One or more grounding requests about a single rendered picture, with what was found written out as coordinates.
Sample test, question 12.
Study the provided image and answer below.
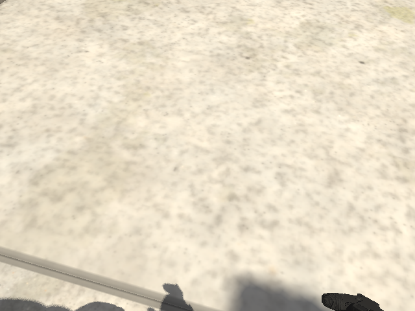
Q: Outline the right robot hand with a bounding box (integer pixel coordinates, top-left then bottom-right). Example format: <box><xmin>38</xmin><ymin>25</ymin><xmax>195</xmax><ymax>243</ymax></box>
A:
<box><xmin>322</xmin><ymin>293</ymin><xmax>384</xmax><ymax>311</ymax></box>

